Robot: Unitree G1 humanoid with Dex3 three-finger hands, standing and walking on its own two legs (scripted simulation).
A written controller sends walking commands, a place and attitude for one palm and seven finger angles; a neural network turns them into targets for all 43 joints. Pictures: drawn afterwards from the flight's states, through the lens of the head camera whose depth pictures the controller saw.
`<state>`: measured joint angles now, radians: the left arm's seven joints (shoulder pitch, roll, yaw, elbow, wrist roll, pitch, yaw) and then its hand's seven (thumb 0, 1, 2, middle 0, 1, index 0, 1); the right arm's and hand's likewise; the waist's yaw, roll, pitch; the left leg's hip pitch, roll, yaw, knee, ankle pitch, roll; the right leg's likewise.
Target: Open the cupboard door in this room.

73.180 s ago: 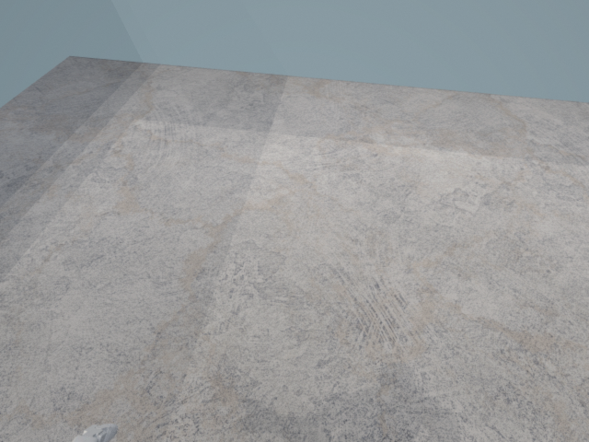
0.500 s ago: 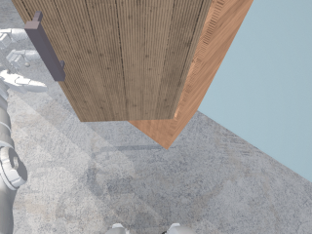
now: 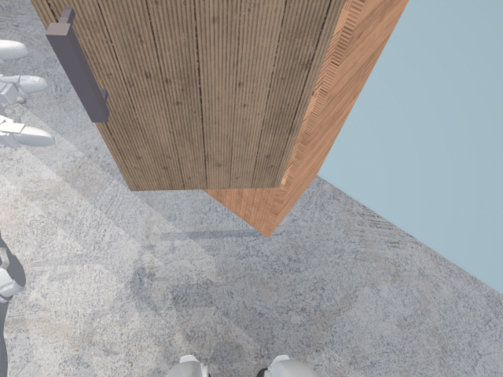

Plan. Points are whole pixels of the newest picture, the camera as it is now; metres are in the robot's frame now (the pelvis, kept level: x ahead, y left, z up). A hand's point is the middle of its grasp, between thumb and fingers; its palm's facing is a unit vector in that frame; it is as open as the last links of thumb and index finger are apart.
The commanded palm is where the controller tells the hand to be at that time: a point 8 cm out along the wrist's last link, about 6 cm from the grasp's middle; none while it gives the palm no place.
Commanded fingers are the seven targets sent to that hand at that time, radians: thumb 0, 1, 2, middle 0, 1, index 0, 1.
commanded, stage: move the hooked fingers beside the handle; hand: left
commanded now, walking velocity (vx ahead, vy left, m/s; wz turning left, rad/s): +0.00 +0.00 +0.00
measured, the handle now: (85, 69) +0.56 +0.21 +0.12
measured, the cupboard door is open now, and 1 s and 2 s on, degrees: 41 41 42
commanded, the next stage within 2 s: slide the fingers in behind the handle in 0.70 s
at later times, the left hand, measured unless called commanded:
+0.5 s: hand (28, 93) +0.50 +0.28 +0.13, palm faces +0.03 -1.00 +0.01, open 14.0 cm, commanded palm +0.47 +0.33 +0.12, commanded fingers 0.00 -0.50 0.30 -0.30 -1.20 -0.30 -1.20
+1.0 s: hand (32, 96) +0.50 +0.27 +0.13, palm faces +0.02 -1.00 +0.01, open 14.0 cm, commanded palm +0.48 +0.32 +0.12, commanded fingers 0.00 -0.50 0.30 -0.30 -1.20 -0.30 -1.20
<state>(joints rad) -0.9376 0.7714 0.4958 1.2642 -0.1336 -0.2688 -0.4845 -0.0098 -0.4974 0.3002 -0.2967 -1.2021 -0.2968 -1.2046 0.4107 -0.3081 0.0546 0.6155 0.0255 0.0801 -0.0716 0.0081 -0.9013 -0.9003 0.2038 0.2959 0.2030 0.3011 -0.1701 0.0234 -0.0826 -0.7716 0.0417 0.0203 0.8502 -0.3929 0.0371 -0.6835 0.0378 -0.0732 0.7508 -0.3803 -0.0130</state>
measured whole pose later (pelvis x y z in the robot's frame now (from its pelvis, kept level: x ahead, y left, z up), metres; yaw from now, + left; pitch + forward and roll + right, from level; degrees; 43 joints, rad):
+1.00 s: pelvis +0.01 +0.00 +0.00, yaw +0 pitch +19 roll -4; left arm -0.93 0.74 0.49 1.22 -0.14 -0.25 -0.48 -0.01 -0.50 0.30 -0.30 -1.20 -0.30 -1.20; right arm 0.40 -0.31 0.05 0.61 0.02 0.08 -0.06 0.01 -0.90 -0.90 0.20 0.30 0.20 0.30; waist -0.17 0.02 -0.09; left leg -0.77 0.05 0.02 0.85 -0.40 0.03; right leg -0.68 0.04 -0.07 0.75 -0.39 -0.02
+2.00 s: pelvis +0.00 +0.00 +0.00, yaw +0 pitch +16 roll -3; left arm -0.88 0.56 0.39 1.14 -0.16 -0.27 -0.30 -0.01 -0.50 0.30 -0.26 -1.19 -0.27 -1.20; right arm 0.41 -0.29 0.03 0.65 0.02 0.04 -0.04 0.01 -0.90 -0.90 0.20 0.30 0.20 0.30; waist -0.14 0.04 -0.10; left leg -0.71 0.03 0.02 0.83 -0.39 0.03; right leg -0.63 0.03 -0.07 0.75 -0.39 -0.02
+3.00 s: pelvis +0.00 -0.01 +0.00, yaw +0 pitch +16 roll -2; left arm -0.87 0.54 0.41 1.13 -0.13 -0.27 -0.30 0.00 0.43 0.70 -0.35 -1.29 -0.36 -1.30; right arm 0.40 -0.28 0.03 0.64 0.02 0.04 -0.04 0.01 -0.90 -0.90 0.20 0.30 0.20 0.30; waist -0.15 0.03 -0.10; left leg -0.70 0.04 0.03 0.82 -0.39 0.03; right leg -0.63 0.04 -0.06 0.74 -0.39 -0.02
